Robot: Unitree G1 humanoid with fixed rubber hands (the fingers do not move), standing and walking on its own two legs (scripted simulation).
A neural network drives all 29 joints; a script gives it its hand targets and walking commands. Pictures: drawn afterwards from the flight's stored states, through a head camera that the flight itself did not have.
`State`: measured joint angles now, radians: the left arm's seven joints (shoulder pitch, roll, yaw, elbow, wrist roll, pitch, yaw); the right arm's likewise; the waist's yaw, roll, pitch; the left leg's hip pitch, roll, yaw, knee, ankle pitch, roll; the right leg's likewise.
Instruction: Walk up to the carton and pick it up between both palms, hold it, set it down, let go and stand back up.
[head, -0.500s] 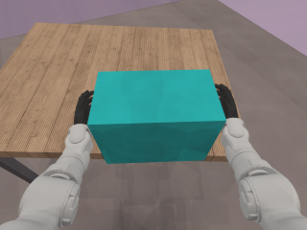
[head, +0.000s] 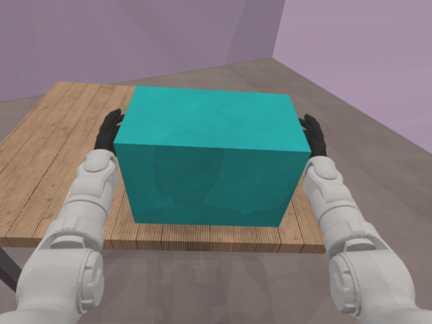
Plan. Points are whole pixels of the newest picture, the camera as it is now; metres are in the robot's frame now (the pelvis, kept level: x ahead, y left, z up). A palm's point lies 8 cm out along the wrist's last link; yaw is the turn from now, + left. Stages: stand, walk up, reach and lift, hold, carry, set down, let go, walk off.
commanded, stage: reach and lift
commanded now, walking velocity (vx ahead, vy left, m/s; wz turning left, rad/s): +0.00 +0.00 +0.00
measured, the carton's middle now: (210, 159) +0.42 +0.02 +0.11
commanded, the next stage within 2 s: hold in 1.56 s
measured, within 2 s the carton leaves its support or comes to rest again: neither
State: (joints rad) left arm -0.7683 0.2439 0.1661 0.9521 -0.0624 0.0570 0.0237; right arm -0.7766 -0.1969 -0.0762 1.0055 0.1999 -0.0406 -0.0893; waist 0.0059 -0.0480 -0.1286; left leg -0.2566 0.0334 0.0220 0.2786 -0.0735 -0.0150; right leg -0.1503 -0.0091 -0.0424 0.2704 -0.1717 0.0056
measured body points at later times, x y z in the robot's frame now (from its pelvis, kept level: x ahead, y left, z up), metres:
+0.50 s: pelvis +0.01 +0.00 +0.00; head -0.03 +0.02 +0.45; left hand +0.38 +0.20 +0.15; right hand +0.38 -0.20 +0.16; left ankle +0.04 +0.13 -0.75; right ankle -0.02 -0.12 -0.75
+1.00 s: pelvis +0.00 +0.00 +0.00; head -0.04 +0.03 +0.45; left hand +0.37 +0.21 +0.17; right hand +0.37 -0.19 +0.18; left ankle +0.04 +0.13 -0.75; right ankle -0.02 -0.12 -0.75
